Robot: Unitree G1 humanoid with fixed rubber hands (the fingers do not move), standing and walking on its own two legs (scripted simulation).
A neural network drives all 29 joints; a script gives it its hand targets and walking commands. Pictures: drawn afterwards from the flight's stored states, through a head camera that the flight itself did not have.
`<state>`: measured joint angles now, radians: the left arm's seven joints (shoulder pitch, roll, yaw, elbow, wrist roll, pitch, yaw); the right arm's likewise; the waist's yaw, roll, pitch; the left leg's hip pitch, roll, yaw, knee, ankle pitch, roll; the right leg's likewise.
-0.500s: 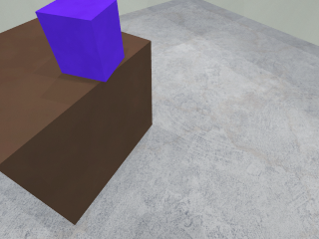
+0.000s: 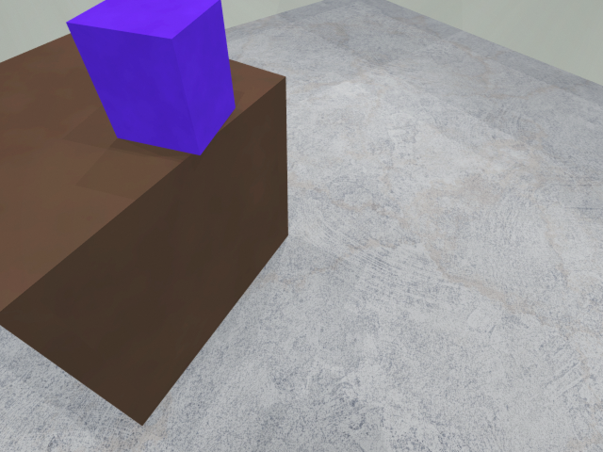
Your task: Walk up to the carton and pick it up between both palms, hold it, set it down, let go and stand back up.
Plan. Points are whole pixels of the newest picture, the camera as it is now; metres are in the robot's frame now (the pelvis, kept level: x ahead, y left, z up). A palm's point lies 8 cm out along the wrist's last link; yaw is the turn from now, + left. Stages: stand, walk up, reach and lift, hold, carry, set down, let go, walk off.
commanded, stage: stand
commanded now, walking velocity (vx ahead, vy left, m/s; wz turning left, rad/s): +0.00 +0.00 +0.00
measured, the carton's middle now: (165, 72) +0.83 +0.31 +0.07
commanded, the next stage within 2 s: walk up in 0.72 s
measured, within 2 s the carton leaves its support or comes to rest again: neither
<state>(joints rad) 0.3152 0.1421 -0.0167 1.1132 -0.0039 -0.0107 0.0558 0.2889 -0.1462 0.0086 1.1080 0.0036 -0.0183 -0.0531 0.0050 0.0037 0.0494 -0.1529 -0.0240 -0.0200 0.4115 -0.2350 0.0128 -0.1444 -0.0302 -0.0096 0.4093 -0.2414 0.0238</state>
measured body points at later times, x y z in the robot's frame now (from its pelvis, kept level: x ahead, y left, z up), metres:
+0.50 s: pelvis +0.00 +0.00 +0.00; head +0.01 +0.00 +0.45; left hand -0.02 +0.22 -0.16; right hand +0.00 -0.22 -0.16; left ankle -0.01 +0.11 -0.74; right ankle -0.01 -0.13 -0.74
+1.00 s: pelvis +0.00 -0.01 -0.01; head +0.01 +0.01 +0.44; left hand -0.01 +0.23 -0.16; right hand -0.01 -0.23 -0.16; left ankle -0.01 +0.11 -0.74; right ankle -0.02 -0.13 -0.74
